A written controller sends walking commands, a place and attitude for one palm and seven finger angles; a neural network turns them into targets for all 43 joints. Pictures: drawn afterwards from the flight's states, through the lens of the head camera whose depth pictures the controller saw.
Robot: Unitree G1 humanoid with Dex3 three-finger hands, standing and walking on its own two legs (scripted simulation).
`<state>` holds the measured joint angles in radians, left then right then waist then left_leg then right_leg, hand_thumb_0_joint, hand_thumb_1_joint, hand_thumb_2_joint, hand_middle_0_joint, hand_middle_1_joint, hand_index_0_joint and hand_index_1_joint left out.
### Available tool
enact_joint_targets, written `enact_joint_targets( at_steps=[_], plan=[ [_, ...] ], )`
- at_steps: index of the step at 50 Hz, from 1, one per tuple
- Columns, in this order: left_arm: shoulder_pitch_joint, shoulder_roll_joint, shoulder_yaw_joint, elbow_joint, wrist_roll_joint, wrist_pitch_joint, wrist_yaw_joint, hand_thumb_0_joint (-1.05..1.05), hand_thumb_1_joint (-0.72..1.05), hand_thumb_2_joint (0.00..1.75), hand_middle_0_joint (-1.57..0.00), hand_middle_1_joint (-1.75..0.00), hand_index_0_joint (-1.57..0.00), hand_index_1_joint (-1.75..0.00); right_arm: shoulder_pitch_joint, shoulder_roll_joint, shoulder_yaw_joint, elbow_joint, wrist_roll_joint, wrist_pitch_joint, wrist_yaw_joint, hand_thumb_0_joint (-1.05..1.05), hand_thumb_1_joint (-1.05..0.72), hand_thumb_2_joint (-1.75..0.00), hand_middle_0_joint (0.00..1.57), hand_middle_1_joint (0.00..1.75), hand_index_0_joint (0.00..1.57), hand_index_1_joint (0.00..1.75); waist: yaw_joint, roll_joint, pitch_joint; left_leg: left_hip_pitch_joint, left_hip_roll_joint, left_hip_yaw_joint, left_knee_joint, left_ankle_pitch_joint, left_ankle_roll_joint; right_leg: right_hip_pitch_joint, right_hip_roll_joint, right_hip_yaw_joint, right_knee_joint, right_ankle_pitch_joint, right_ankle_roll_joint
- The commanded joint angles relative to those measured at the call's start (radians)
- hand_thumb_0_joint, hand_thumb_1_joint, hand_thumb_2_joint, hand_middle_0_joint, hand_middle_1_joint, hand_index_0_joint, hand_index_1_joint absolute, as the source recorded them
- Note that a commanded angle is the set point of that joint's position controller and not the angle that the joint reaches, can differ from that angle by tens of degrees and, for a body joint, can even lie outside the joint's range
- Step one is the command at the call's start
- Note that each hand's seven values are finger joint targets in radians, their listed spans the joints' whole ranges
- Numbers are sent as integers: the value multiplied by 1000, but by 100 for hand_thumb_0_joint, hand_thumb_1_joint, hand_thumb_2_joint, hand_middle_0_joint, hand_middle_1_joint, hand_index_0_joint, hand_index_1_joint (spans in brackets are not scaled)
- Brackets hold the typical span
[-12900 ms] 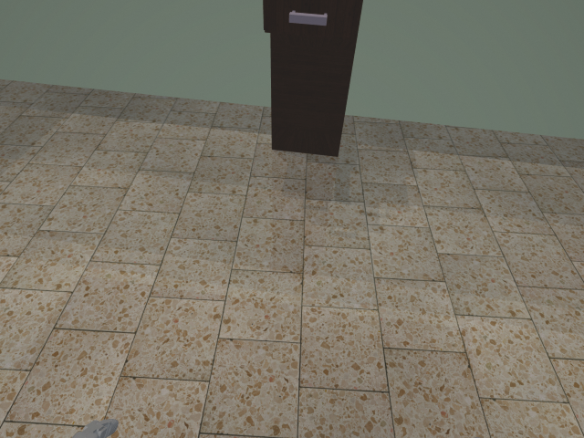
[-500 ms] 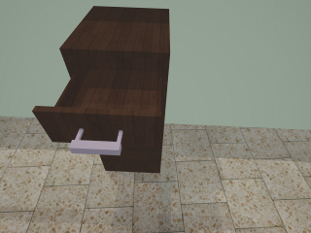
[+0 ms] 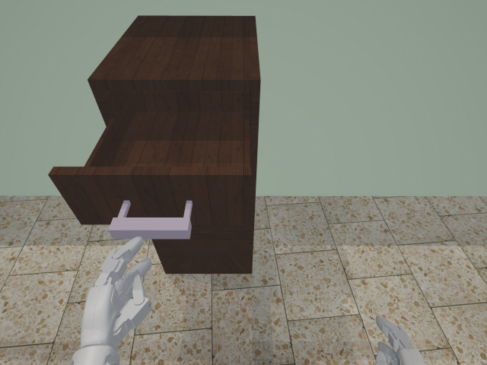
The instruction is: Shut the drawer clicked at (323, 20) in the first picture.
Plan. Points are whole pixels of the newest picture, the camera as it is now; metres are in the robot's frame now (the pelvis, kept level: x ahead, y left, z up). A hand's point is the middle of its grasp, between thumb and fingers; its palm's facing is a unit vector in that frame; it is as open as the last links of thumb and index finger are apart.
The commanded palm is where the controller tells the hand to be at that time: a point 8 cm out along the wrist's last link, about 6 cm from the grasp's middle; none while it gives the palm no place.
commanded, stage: raise the hand and make a fist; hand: left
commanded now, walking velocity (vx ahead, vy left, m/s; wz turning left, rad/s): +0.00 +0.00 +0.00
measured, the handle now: (154, 217) +0.35 +0.17 +0.07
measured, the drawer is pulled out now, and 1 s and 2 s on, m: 0.27 0.27 0.27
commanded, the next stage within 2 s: bring the fist close to the handle in 1.64 s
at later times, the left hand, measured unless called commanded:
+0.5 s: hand (172, 329) +0.18 +0.11 +0.04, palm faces -0.08 -1.00 -0.04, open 4.2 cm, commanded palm +0.13 +0.19 +0.06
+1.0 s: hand (133, 304) +0.18 +0.14 +0.13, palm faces +0.07 -1.00 -0.06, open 3.1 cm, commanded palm +0.13 +0.18 +0.13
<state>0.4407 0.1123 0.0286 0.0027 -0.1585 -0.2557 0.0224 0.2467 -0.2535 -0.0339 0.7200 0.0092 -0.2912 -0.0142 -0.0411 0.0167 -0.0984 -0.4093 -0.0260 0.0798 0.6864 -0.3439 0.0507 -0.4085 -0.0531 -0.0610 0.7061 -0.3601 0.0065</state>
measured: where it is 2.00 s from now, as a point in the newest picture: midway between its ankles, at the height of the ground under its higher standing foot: outside the picture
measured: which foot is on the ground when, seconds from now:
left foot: down 0.00-1.00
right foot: down 0.00-1.00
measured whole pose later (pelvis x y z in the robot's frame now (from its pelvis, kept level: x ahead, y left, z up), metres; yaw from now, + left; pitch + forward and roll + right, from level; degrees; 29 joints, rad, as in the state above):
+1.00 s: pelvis +0.01 -0.02 -0.01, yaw +2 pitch +2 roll -1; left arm 0.64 0.18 0.07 -0.51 -0.22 -0.16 -0.14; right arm 0.22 -0.21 0.03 0.52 0.04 -0.31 -0.02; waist 0.04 0.04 -0.10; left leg -0.40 0.01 0.03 0.77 -0.41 0.02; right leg -0.37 -0.02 -0.11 0.74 -0.42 -0.02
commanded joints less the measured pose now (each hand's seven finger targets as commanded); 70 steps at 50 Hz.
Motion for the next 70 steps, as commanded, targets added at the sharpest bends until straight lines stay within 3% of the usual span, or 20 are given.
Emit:
enact_joint_targets(
  at_steps=[1, 5, 6, 10, 13, 15, 20, 23, 27, 29, 33, 36, 40, 42, 48, 51, 55, 60, 66, 70],
  plan=[
    [402, 49, 50, 18, -34, -259, -234, 0, 90, 90, -48, -60, -48, -60, -144, -121, -68, -268, -4, -1, 59, 0, -90, -90, 20, 30, 20, 30, 109, -156, 56, -143, 21, -74, 28, 153, -86, -129, 63, -74, 62, 101, -55],
    [173, 223, 156, -349, 7, -359, -202, 0, 90, 90, -56, -69, -56, -69, -130, -91, -58, -348, -11, 19, 50, 0, -90, -90, 20, 30, 20, 30, 110, 157, -139, -180, 28, -63, 122, 92, -50, -205, 56, -10, 177, 49, -58],
    [125, 186, 122, -456, -7, -370, -180, 0, 90, 90, -58, -71, -58, -71, -129, -78, -50, -379, -15, 23, 42, 0, -90, -90, 20, 30, 20, 30, 99, 207, -187, -154, 26, -70, 135, 77, -41, -211, 55, 3, 175, 30, -59],
    [-27, 136, 66, -603, -56, -405, -132, 0, 90, 90, -66, -80, -66, -80, -79, -77, -26, -371, 2, 22, 6, 0, -90, -90, 20, 30, 20, 30, -5, 129, -173, -156, 33, -108, 205, -12, -19, -302, 70, 28, 134, -45, -43],
    [-43, 121, -5, -510, -73, -375, -203, 0, 90, 90, -72, -86, -72, -86, -73, -98, -15, -354, 19, -1, -15, 0, -90, -90, 20, 30, 20, 30, -51, 44, -95, -220, 35, -115, 239, -87, -12, -315, 59, 73, 64, -151, -31],
    [-13, 141, -29, -392, -63, -284, -271, 0, 90, 90, -76, -91, -76, -91, -85, -109, -5, -355, 33, -4, -29, 0, -90, -90, 20, 30, 20, 30, -55, -32, -29, -260, 32, -114, 229, -122, -7, -292, 47, 114, -5, -233, -21],
    [145, 288, 183, -282, -90, 17, -310, 0, 90, 90, -86, -101, -86, -101, -140, -86, -2, -385, 52, 45, -63, 0, -90, -90, 20, 30, 20, 30, 70, -128, -112, -258, 13, -87, 174, -45, -12, -46, -10, 197, -90, -196, 10],
    [139, 251, 272, -418, -162, 58, -220, 0, 90, 90, -92, -108, -92, -108, -166, -46, 13, -391, 52, 77, -74, 0, -90, -90, 20, 30, 20, 30, 105, -117, -112, -215, 15, -86, 130, 17, -27, 46, -21, 172, -87, -45, 20],
    [175, 249, 307, -510, -143, -52, -124, 0, 90, 90, -100, -117, -100, -117, -114, -31, 1, -349, 43, 46, -57, 0, -90, -90, 20, 30, 20, 30, 106, -30, -101, -153, 24, -81, 86, 116, -32, 47, 6, 111, -45, 139, 8],
    [193, 228, 237, -552, -115, -113, -143, 0, 90, 90, -104, -121, -104, -121, -95, -43, -3, -337, 37, 12, -42, 0, -90, -90, 20, 30, 20, 30, 80, 36, -108, -112, 24, -72, 85, 151, -27, 16, 9, 94, -34, 210, 11],
    [194, 156, 83, -528, -119, -147, -261, 0, 90, 90, -112, -130, -112, -130, -72, -78, -7, -325, 48, -56, -31, 0, -90, -90, 20, 30, 20, 30, 26, -17, -87, -72, 23, -86, 91, 146, -17, -5, -1, 108, -75, 247, 32],
    [178, 178, 94, -502, -133, -102, -301, 0, 90, 90, -118, -136, -118, -136, -74, -93, -14, -317, 58, -84, -47, 0, -90, -90, 20, 30, 20, 30, 30, -98, -49, -59, 22, -94, 65, 108, -12, -12, 5, 111, -122, 138, 25],
    [155, 251, 185, -613, -95, -48, -217, 0, 90, 90, -126, -145, -126, -145, -96, -83, -9, -326, 47, -83, -51, 0, -90, -90, 20, 30, 20, 30, 78, -31, -79, 9, 23, -91, 0, 136, -9, 23, 31, 44, -97, 103, -8],
    [209, 200, 171, -670, -89, -32, -175, 0, 90, 90, -130, -149, -130, -149, -96, -62, -2, -343, 46, -76, -41, 0, -90, -90, 20, 30, 20, 30, 98, 7, -107, 52, 27, -89, -28, 198, -11, 48, 44, -10, -58, 193, -19],
    [188, 135, 54, -753, -78, 54, -174, 0, 90, 90, -140, -160, -140, -160, -103, -68, 28, -356, 43, -68, -14, 0, -90, -90, 20, 30, 20, 30, 74, 47, -48, 94, 43, -100, -46, 262, -19, 48, 54, -37, -62, 270, -18],
    [181, 129, 15, -734, -57, 138, -197, 0, 90, 90, -140, -160, -140, -160, -111, -71, 35, -358, 49, -51, -16, 0, -90, -90, 20, 30, 20, 30, 68, -5, 23, 81, 49, -109, -78, 204, -17, 43, 58, -35, -97, 228, -17],
    [134, 184, 64, -828, -47, 204, -185, 0, 90, 90, -140, -160, -140, -160, -146, -66, 51, -377, 47, -34, -25, 0, -90, -90, 20, 30, 20, 30, 87, -2, 9, 111, 46, -118, -110, 193, -18, 82, 57, -39, -114, 206, -21],
    [99, 160, 66, -947, -60, 208, -147, 0, 90, 90, -140, -160, -140, -160, -148, -56, 66, -380, 49, -42, -12, 0, -90, -90, 20, 30, 20, 30, 90, 36, -38, 155, 55, -127, -125, 232, -30, 105, 59, -58, -107, 207, -24],
    [140, 122, 29, -815, -65, 274, -156, 0, 90, 90, -140, -160, -140, -160, -150, -68, 65, -357, 58, -36, -13, 0, -90, -90, 20, 30, 20, 30, 83, -15, 58, 110, 51, -121, -155, 135, -31, 91, 57, -49, -154, 141, -22],
    [107, 189, 88, -828, -55, 317, -158, 0, 90, 90, -140, -160, -140, -160, -177, -70, 62, -375, 62, -13, -27, 0, -90, -90, 20, 30, 20, 30, 97, -12, 64, 108, 44, -108, -166, 93, -24, 99, 54, -31, -180, 86, -21]
  ],
)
